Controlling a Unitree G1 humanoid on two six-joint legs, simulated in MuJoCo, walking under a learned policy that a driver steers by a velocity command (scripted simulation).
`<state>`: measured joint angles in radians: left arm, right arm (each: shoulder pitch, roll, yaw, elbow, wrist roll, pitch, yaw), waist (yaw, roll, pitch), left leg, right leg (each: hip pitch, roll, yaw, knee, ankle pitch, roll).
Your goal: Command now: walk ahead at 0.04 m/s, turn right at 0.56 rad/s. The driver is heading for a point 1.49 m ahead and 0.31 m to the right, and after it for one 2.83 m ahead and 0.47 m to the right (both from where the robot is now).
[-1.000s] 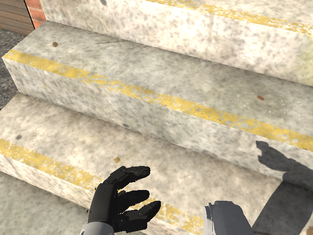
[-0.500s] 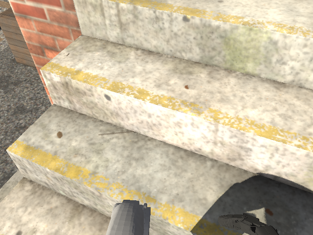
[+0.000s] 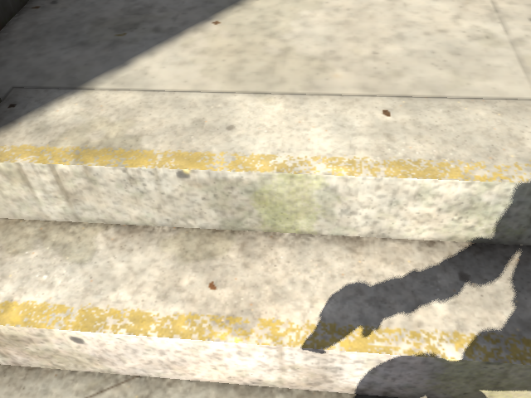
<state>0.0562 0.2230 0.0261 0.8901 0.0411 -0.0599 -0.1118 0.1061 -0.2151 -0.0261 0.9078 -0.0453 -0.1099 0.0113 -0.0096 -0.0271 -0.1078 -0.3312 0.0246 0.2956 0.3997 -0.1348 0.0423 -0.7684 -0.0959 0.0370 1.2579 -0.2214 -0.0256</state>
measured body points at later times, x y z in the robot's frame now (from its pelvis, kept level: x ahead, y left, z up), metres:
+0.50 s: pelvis +0.03 +0.01 +0.00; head +0.05 -0.01 +0.45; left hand +0.26 +0.19 -0.09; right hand +0.15 -0.28 -0.10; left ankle +0.04 +0.14 -0.69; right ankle +0.03 -0.13 -0.73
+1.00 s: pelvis +0.04 +0.05 -0.01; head +0.07 +0.06 +0.44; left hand +0.26 +0.18 -0.14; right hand +0.10 -0.19 -0.12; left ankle +0.04 +0.13 -0.73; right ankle +0.01 -0.10 -0.73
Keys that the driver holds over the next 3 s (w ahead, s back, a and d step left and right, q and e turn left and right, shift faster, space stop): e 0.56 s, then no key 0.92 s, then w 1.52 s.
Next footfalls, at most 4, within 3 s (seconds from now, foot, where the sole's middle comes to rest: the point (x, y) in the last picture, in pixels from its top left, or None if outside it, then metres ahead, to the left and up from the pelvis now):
0.08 right None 0.07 -0.13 -0.77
0.54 left None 0.08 0.12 -0.77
0.90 right None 0.05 -0.12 -0.77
2.18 left None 0.38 -0.01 -0.59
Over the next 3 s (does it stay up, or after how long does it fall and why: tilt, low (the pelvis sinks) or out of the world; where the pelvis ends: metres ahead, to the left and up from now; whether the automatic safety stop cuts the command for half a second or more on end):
stays up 0.65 -0.17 0.37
